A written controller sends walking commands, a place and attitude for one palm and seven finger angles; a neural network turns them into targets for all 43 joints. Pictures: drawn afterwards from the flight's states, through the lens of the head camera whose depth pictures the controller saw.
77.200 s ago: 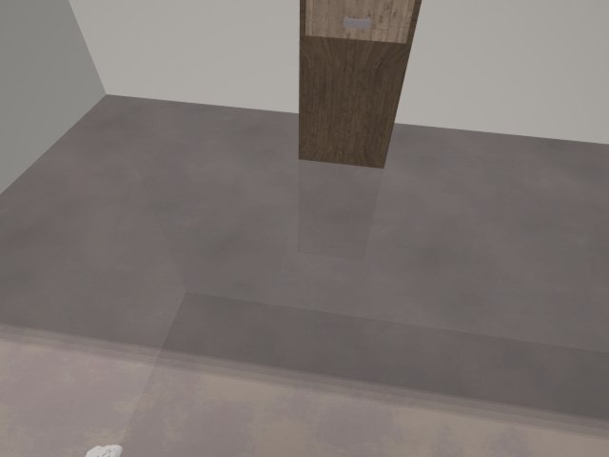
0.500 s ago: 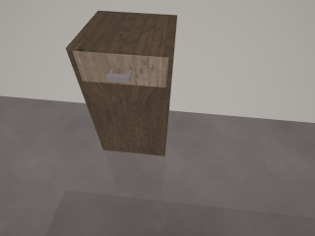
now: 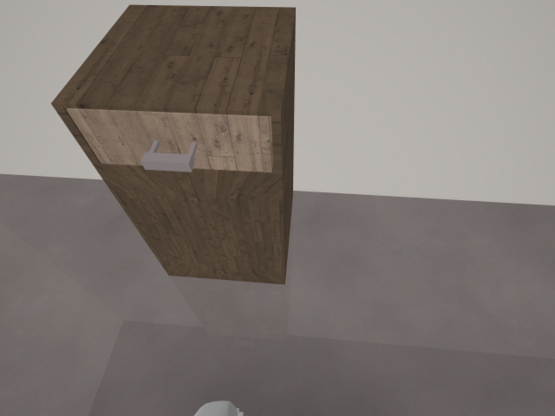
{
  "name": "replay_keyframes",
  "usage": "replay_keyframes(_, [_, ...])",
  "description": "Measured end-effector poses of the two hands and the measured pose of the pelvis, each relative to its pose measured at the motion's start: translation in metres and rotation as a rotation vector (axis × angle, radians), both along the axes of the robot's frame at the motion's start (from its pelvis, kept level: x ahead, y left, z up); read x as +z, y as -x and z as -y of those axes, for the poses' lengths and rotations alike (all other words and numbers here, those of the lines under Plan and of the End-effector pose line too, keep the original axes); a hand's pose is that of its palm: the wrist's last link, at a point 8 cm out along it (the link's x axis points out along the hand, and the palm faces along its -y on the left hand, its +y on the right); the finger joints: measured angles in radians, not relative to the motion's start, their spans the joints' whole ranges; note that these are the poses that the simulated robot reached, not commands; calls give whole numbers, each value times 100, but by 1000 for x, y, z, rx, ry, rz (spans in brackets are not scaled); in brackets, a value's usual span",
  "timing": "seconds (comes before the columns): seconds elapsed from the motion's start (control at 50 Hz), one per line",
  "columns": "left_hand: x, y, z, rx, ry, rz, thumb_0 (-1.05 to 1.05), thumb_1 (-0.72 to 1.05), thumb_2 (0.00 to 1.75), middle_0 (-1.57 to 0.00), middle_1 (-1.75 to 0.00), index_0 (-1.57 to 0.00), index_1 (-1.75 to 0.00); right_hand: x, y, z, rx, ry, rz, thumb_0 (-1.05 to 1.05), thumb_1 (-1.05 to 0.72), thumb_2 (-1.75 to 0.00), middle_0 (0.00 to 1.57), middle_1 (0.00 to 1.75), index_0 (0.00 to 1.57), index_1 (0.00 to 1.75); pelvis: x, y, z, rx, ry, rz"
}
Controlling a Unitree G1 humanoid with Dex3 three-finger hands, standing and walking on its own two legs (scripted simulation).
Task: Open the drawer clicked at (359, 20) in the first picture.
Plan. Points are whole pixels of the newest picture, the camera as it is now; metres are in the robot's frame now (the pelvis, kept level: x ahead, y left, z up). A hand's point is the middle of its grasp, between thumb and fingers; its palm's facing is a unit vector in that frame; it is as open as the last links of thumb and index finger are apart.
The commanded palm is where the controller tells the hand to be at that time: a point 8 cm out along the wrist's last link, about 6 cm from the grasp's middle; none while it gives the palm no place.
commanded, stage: come to a stop and stand still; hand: left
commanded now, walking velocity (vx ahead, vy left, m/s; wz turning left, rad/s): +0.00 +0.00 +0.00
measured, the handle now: (171, 154) +0.61 +0.25 -0.04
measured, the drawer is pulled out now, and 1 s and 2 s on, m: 0.00 0.00 0.00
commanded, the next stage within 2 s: look again from close up in 1.26 s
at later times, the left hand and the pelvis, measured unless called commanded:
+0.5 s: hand out of the picture +0.12 +0.19 -0.15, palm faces +0.01 -0.93 -0.37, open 7.4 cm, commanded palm none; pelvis +0.08 -0.03 +0.00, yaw -3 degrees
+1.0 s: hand out of the picture +0.14 +0.15 -0.17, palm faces -0.02 -0.97 -0.24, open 7.3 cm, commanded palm none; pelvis +0.12 -0.03 +0.00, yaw -4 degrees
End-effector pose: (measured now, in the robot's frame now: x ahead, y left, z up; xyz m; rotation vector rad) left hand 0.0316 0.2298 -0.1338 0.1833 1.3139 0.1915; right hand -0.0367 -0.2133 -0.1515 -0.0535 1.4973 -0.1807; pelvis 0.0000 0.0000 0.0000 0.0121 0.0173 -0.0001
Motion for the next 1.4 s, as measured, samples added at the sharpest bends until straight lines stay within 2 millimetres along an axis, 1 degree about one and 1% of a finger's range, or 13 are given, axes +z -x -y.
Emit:
replay_keyframes(0.08, [-1,-6,7,18,38,-57,1,94,90,-20,-30,-20,-30,9,-90,15,48,51,165,1,-94,-90,19,30,20,29,5,-28,0,-10,0,-6])
replay_keyframes(0.16, [-12,-15,12,41,65,-104,1,93,90,-20,-30,-20,-30,12,-158,19,104,88,265,1,-94,-90,19,30,20,29,-2,-56,-5,-19,15,4])
replay_keyframes(0.24, [-15,-33,14,50,63,-117,1,92,90,-20,-30,-20,-30,14,-199,15,128,88,296,1,-93,-90,19,30,20,29,-2,-73,-4,-23,-7,-1])
replay_keyframes(0.32, [-8,-52,6,38,14,-102,1,92,90,-20,-30,-20,-30,7,-216,16,124,60,304,0,-92,-90,19,30,20,29,-3,-77,5,-33,-20,-8])
replay_keyframes(0.44, [12,-80,-3,-4,-103,-37,1,91,90,-20,-30,-20,-30,-7,-211,41,88,27,254,0,-91,-90,20,30,20,30,-4,-77,26,-45,-39,-14])
replay_keyframes(0.54, [26,-83,2,-25,-133,-52,0,91,90,-20,-30,-20,-30,-3,-199,58,56,26,206,0,-91,-90,20,30,20,29,5,-80,32,-58,-61,-5])
replay_keyframes(0.64, [26,-78,11,-26,-114,-76,0,91,90,-20,-30,-20,-30,0,-193,64,55,25,175,0,-91,-90,19,30,20,29,8,-87,35,-62,-64,-1])
replay_keyframes(0.78, [7,-71,21,-20,-45,-129,0,90,90,-20,-30,-20,-30,1,-198,57,56,45,186,0,-91,-90,19,30,20,29,2,-100,30,-60,-44,10])
replay_keyframes(0.84, [-7,-76,21,-21,-19,-133,0,90,90,-20,-30,-20,-30,-3,-194,51,54,62,200,0,-91,-90,19,30,20,29,-7,-107,25,-62,-29,12])
replay_keyframes(0.9, [-13,-87,26,-18,-4,-109,1,90,90,-20,-30,-20,-30,-6,-182,45,58,56,171,0,-91,-90,19,30,20,29,-10,-109,27,-69,-49,16])
replay_keyframes(1.0, [-5,-102,36,-35,0,-70,1,92,90,-20,-30,-20,-30,-7,-163,40,27,29,104,0,-92,-90,20,30,20,30,-3,-115,32,-64,-27,19])
replay_keyframes(1.16, [-5,-106,40,-63,14,-89,1,92,90,-20,-30,-20,-30,2,-145,42,-19,47,84,0,-92,-90,20,30,20,29,1,-121,34,-77,-11,17])
replay_keyframes(1.4, [-3,-98,38,-84,19,-78,1,92,90,-20,-30,-20,-30,5,-122,28,-28,34,48,1,-92,-90,20,30,20,29,4,-114,27,-88,4,13])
